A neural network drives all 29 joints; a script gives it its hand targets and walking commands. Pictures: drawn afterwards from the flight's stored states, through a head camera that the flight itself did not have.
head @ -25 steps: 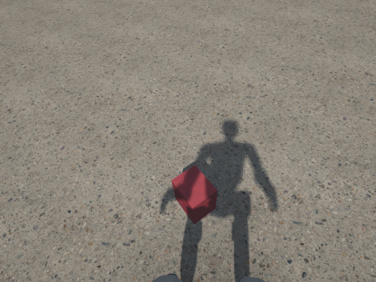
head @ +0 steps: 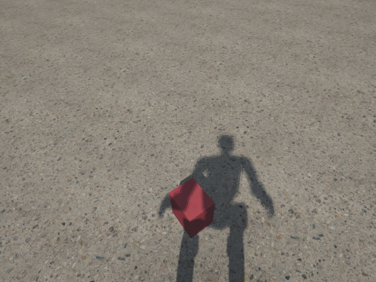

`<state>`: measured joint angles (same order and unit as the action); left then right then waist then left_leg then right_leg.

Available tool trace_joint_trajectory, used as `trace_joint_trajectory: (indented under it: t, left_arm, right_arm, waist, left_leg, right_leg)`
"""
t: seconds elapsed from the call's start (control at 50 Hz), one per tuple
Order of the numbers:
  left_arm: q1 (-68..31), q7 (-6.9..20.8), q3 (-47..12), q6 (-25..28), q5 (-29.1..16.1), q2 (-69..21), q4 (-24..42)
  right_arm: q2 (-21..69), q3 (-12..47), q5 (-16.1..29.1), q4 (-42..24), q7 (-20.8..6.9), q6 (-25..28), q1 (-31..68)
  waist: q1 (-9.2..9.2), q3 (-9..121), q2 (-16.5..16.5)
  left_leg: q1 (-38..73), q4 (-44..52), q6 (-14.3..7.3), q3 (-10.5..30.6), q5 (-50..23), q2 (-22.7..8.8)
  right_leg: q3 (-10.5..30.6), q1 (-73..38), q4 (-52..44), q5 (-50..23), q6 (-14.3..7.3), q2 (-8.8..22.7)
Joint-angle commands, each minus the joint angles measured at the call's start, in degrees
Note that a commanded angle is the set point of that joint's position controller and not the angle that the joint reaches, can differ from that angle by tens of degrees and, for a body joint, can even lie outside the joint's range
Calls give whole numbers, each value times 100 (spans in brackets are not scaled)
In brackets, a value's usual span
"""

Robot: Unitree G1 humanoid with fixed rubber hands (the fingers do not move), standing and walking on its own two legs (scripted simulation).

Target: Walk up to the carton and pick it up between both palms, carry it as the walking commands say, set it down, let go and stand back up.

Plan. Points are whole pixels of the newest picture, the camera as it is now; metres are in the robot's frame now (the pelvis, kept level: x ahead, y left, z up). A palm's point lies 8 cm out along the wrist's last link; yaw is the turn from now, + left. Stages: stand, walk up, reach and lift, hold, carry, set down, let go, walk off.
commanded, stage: walk up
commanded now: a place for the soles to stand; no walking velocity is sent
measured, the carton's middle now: (191, 208) +0.58 +0.04 -0.63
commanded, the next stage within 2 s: none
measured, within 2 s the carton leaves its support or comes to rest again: neither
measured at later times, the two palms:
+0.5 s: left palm out of the picture +0.14 +0.26 -0.12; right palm out of the picture +0.06 -0.36 -0.07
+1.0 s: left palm out of the picture +0.04 +0.09 -0.10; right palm out of the picture +0.28 -0.50 -0.11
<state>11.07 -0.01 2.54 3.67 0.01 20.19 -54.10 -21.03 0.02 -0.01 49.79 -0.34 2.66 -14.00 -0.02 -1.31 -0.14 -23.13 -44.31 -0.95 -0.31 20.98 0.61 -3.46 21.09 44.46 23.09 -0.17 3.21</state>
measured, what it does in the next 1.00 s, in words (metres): steps to the right, turning left: right foot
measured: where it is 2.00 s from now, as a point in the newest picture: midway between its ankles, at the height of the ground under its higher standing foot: outside the picture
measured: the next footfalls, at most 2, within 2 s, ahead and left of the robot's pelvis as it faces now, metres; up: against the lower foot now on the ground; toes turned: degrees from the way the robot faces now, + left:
right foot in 0.70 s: +0.18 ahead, -0.22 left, +0.00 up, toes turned +8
left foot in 1.18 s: +0.20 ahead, -0.09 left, +0.00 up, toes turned +24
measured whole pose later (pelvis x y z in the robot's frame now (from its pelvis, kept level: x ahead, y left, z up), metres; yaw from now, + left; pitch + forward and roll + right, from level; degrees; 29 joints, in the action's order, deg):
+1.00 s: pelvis +0.12 -0.23 +0.00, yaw +20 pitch -1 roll +2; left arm 19.3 4.1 8.1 -2.3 0.0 22.0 -44.1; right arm -21.5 0.0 0.0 50.5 5.9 3.5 -18.0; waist -2.8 -5.6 1.5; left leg -34.8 -63.8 0.4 -1.1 20.5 -0.4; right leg -14.4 20.0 43.8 24.6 -5.2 -0.8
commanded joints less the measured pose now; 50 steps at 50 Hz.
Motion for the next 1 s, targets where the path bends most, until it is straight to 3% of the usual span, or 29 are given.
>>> trace_joint_trajectory:
  t: [0.0, 0.02, 0.04, 0.08, 0.14, 0.16, 0.18, 0.2, 0.22, 0.24, 0.26, 0.28, 0.32, 0.34, 0.38, 0.46, 0.54, 0.58, 0.6, 0.62, 0.64, 0.66, 0.68, 0.7, 0.72, 0.74, 0.86, 0.92, 0.98]
  left_arm:
    - [-383, -71, 246, 49, 45, 1301, 443]
    - [-277, -79, 248, 30, 37, 1298, 390]
    - [-143, -82, 257, 40, 44, 1308, 329]
    - [172, -80, 271, 108, 119, 1405, 238]
    - [340, -85, 411, 194, 164, 1979, 175]
    - [-182, 163, 782, -60, 402, 2234, 923]
    - [-633, 227, 770, -173, 407, 2184, 1059]
    - [-955, 264, 750, -267, 433, 2012, 1192]
    - [-1274, 300, 675, -367, 492, 1681, 1349]
    - [-1535, 347, 607, -420, 470, 1174, 1658]
    - [-1606, 371, 644, -434, 469, 1306, 1750]
    - [-1431, 397, 735, -441, 431, 1591, 1693]
    - [-1036, 426, 782, -450, 335, 1598, 1595]
    - [-799, 442, 792, -485, 355, 1566, 1525]
    - [-614, 483, 854, -571, 374, 1515, 1523]
    - [-1048, 515, 934, -657, 395, 1533, 1863]
    - [-1162, 507, 960, -626, 345, 1595, 2039]
    - [-975, 491, 988, -579, 323, 1639, 2045]
    - [-447, 468, 1042, -538, 315, 1655, 1899]
    - [580, 410, 1139, -456, 366, 1753, 1575]
    - [1342, 292, 1302, -397, 464, 2337, 1441]
    - [878, 254, 1189, -377, 402, 2618, 1617]
    - [463, 262, 1113, -404, 283, 2404, 1643]
    - [72, 278, 1139, -415, 218, 2149, 1693]
    - [-192, 269, 1126, -417, 222, 1885, 1792]
    - [-203, 249, 1101, -405, 245, 1791, 1816]
    - [187, 286, 935, -391, 398, 1514, 1783]
    - [530, 275, 922, -424, 419, 1530, 1772]
    - [1009, 212, 939, -453, 426, 1569, 1685]
  right_arm:
    - [-1677, -559, -112, -81, 47, 198, -10]
    - [-1774, -573, -117, -108, 54, 182, 32]
    - [-1779, -563, -114, -119, 60, 157, 136]
    - [-1542, -491, -99, -192, 51, 105, 394]
    - [-1141, -398, -52, -232, 50, 76, 522]
    - [-1503, -519, 102, -281, 199, 236, -310]
    - [-1747, -633, 50, -147, 233, 294, -639]
    - [-1792, -722, 36, 50, 247, 330, -1291]
    - [-1938, -862, -3, 258, 291, 388, -1930]
    - [-2518, -1076, -143, 350, 394, 462, -2491]
    - [-2602, -1008, -126, 119, 480, 534, -2067]
    - [-2618, -946, -53, -57, 548, 574, -1702]
    - [-2378, -840, -42, -57, 639, 598, -1442]
    - [-2250, -816, -34, -124, 658, 604, -1283]
    - [-2188, -837, -42, -259, 652, 583, -1187]
    - [-2329, -923, -144, -335, 723, 594, -1264]
    - [-2392, -977, -177, -373, 824, 589, -1133]
    - [-2422, -999, -204, -417, 868, 592, -869]
    - [-2358, -966, -197, -486, 881, 576, -505]
    - [-2084, -860, -174, -570, 886, 543, -172]
    - [-1296, -604, -145, -610, 885, 531, -353]
    - [-1180, -484, -94, -600, 969, 477, -672]
    - [-1475, -591, -112, -565, 1010, 422, -447]
    - [-1613, -731, -125, -360, 970, 365, -726]
    - [-1692, -767, -114, -188, 890, 320, -792]
    - [-1714, -782, -81, -100, 825, 266, -987]
    - [-1616, -653, -8, 102, 694, 146, -979]
    - [-1652, -616, 33, 9, 646, 126, -679]
    - [-1592, -553, 25, -50, 633, 121, -412]
  waist:
    - [56, 408, -620]
    - [13, 335, -698]
    - [-60, 303, -686]
    - [-223, 309, -482]
    - [-227, 66, 647]
    - [-267, 113, 1940]
    - [-36, -36, 1704]
    - [303, 1, 1309]
    - [674, -61, 521]
    - [977, -150, -1156]
    - [692, -440, -592]
    - [449, -553, 78]
    - [153, -373, 269]
    - [46, -281, 138]
    - [36, -76, -178]
    - [182, 10, -816]
    - [109, 174, -1472]
    - [-80, 307, -1685]
    - [-433, 453, -1615]
    - [-1005, 731, -1215]
    - [-1445, 756, 1003]
    - [-945, 370, 1890]
    - [-612, 244, 1152]
    - [-319, 133, 455]
    - [-213, -100, 137]
    - [-220, -173, 442]
    - [-352, -378, 824]
    - [-552, -336, 961]
    - [-719, -71, 896]
  left_leg:
    - [844, 1731, -1166, 2346, -1159, -1290]
    - [723, 1826, -1362, 2510, -1058, -1473]
    - [560, 1754, -1331, 2423, -1039, -1461]
    - [-140, 1406, -873, 1828, -839, -1096]
    - [-1029, -189, -131, 170, -115, -61]
    - [-1233, -438, -327, 8, 867, -93]
    - [-797, -289, -318, -15, 843, -254]
    - [-12, 436, -383, 74, 723, -227]
    - [967, 1258, -558, 821, 1039, -243]
    - [2148, 2484, -1147, 3693, 2213, -1386]
    - [2153, 3028, -1443, 5329, 2040, -1933]
    - [1860, 2857, -1506, 5292, 1347, -2140]
    - [1827, 2411, -1460, 4553, 419, -1790]
    - [1688, 2238, -1330, 3960, -6, -1570]
    - [1270, 2176, -1153, 3473, 49, -1241]
    - [1000, 1870, -1241, 3553, -15, -1207]
    - [1196, 1202, -1314, 3359, -967, -1337]
    - [853, 831, -1317, 3280, -1560, -1414]
    - [283, 322, -1160, 2979, -1909, -1281]
    - [-874, -870, -724, 2139, -2219, -831]
    - [-2396, -2763, -189, 985, -912, 302]
    - [-3382, -3465, -13, 782, 1454, 574]
    - [-3001, -3553, 15, 837, 1195, 125]
    - [-2561, -3535, 9, 769, 671, -66]
    - [-2303, -3338, 39, 561, 152, -248]
    - [-2227, -3155, 96, 446, -19, -310]
    - [-1872, -1922, 44, 15, -430, -268]
    - [-1935, -1278, 34, -127, -151, -309]
    - [-2107, -984, -28, -137, 150, -309]
  right_leg:
    - [104, 361, 164, -21, -179, -129]
    - [121, 313, 104, 362, -179, -181]
    - [181, 118, -141, 385, -216, -149]
    - [496, -579, -748, 119, -375, 60]
    - [2272, -1098, -2194, -37, -1204, 1496]
    - [1686, -1189, -2347, 1533, -1386, 1810]
    - [1555, -752, -2227, 2266, -1351, 1753]
    - [1061, -269, -1553, 2604, -1107, 1368]
    - [358, 752, -142, 2616, -691, 683]
    - [-72, 2710, 2150, 1722, -197, -139]
    - [812, 3587, 2636, 1048, -96, -127]
    - [1143, 3344, 2646, 802, -41, 120]
    - [1200, 2990, 2576, 493, 47, 234]
    - [1153, 2761, 2536, 327, 55, 254]
    - [991, 2193, 2435, 88, 110, 202]
    - [999, 2054, 2210, 174, 114, 256]
    - [1145, 2032, 1624, 617, -14, 392]
    - [1133, 1453, 1109, 907, -156, 455]
    - [1239, 514, 333, 752, -290, 488]
    - [1384, -1318, -791, 396, -379, 423]
    - [2498, -2458, -1876, 1075, -261, 1149]
    - [3589, -2180, -2559, -394, -228, 2278]
    - [3309, -1643, -2723, -332, -428, 2327]
    - [2616, -1213, -2798, 430, -132, 2039]
    - [2162, -913, -2735, 815, -24, 1665]
    - [2035, -887, -2768, 943, 24, 1590]
    - [837, -985, -2701, 311, 104, 1181]
    - [734, -1514, -2709, 278, -2, 1171]
    - [812, -2245, -2492, -656, 19, 1309]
